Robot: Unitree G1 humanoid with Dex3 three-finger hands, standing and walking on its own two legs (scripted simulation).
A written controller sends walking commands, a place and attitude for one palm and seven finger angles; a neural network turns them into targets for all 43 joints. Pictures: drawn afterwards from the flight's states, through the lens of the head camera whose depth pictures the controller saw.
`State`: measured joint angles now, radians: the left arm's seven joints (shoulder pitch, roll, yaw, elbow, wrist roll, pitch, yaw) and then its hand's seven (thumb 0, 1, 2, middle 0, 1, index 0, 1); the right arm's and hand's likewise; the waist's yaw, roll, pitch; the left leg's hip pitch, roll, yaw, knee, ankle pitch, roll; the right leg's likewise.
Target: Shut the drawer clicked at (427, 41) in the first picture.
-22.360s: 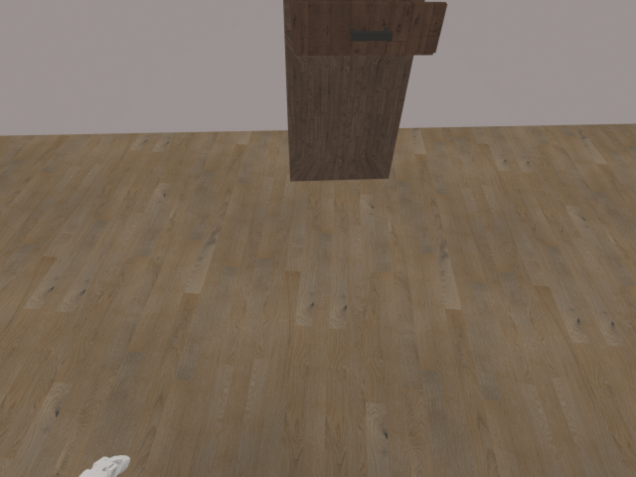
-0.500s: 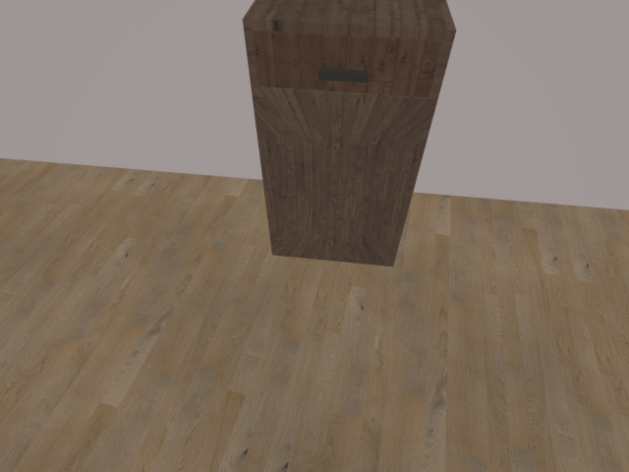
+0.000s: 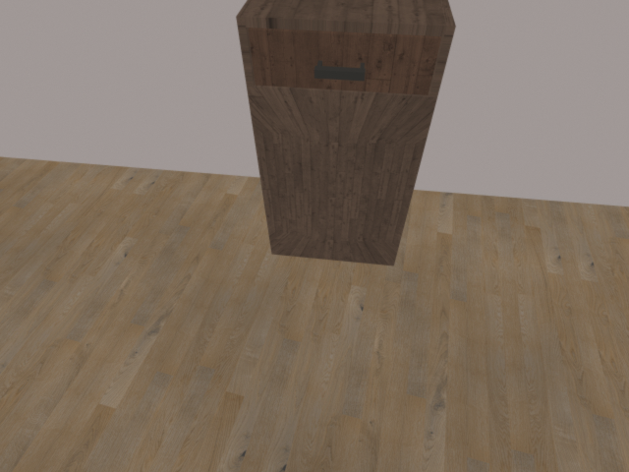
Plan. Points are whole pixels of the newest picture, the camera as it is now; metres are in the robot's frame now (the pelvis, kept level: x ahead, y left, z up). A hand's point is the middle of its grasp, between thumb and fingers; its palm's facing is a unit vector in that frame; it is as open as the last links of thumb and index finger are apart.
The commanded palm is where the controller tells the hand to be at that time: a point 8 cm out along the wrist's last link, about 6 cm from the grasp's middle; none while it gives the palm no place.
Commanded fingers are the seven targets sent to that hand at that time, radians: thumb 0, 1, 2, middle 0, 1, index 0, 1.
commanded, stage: look to check the result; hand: left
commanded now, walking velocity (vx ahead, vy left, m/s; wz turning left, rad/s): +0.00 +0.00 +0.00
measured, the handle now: (340, 69) +0.97 -0.01 +0.04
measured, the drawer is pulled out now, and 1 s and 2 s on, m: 0.00 0.00 0.00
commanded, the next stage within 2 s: stand and wait in 0.16 s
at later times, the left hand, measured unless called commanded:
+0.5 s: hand out of the picture +0.01 +0.16 -0.17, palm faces +0.04 -0.98 -0.22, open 7.4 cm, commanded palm none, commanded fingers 0.00 0.90 0.90 -0.20 -0.30 -0.20 -0.30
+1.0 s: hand out of the picture +0.04 +0.17 -0.17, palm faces +0.03 -0.97 -0.25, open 7.4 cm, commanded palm none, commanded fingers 0.00 0.90 0.90 -0.20 -0.30 -0.20 -0.30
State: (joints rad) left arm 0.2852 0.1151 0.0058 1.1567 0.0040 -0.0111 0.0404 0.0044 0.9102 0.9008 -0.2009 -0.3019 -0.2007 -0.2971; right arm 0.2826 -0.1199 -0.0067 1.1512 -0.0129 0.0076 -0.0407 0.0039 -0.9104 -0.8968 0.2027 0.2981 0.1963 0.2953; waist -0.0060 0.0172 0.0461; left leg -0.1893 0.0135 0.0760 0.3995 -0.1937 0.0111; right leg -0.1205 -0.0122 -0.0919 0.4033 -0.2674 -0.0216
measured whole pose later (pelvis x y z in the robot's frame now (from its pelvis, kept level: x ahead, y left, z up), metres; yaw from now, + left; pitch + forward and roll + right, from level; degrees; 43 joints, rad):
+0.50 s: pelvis +0.01 -0.02 +0.00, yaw +0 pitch -1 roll +0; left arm 0.25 0.14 0.01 1.15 0.00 -0.02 0.04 0.00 0.91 0.90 -0.20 -0.30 -0.20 -0.30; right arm 0.24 -0.15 -0.01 1.15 -0.01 0.01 -0.04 0.00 -0.91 -0.90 0.20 0.30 0.20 0.30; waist -0.01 0.02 0.05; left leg -0.16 0.03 0.07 0.38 -0.20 -0.02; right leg -0.08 0.01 -0.10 0.37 -0.27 -0.04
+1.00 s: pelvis +0.02 -0.03 +0.00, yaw +0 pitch -1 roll +1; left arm 0.22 0.18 0.02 1.14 0.00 -0.02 0.03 0.01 0.91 0.90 -0.20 -0.30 -0.20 -0.30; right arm 0.22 -0.20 -0.01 1.15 -0.01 0.01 -0.04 0.00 -0.91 -0.90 0.20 0.30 0.20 0.30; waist -0.01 0.02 0.05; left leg -0.14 0.05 0.07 0.35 -0.19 -0.03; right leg -0.06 0.03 -0.10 0.34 -0.26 -0.06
